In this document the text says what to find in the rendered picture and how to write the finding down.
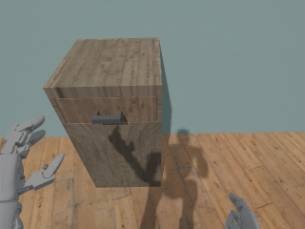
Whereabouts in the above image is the right robot hand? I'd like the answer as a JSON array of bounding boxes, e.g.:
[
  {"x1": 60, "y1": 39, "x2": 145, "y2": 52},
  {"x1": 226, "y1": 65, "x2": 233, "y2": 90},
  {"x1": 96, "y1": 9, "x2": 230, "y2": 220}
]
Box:
[{"x1": 224, "y1": 193, "x2": 260, "y2": 229}]

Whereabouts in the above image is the robot left forearm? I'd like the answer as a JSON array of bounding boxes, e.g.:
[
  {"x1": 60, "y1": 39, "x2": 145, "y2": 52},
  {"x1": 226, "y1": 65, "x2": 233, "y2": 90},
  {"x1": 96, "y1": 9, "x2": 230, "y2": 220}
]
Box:
[{"x1": 0, "y1": 200, "x2": 24, "y2": 229}]

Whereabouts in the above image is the handle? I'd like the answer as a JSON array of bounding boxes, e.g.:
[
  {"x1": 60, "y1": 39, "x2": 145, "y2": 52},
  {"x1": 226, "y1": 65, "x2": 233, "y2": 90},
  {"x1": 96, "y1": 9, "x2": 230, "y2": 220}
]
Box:
[{"x1": 91, "y1": 110, "x2": 122, "y2": 124}]

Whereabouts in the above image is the drawer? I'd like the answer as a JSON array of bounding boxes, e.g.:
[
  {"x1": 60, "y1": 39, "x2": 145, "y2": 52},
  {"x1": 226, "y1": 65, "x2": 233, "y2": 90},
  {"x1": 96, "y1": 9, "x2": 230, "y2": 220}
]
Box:
[{"x1": 55, "y1": 95, "x2": 156, "y2": 123}]

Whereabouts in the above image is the cabinet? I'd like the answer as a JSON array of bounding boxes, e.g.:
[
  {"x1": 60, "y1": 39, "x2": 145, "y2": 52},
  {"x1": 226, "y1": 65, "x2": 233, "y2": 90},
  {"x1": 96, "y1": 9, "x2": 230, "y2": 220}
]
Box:
[{"x1": 43, "y1": 37, "x2": 163, "y2": 188}]

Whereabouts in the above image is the left robot hand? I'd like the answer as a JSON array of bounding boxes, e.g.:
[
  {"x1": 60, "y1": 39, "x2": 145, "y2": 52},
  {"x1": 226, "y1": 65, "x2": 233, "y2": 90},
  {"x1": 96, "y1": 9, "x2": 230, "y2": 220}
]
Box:
[{"x1": 0, "y1": 115, "x2": 65, "y2": 201}]

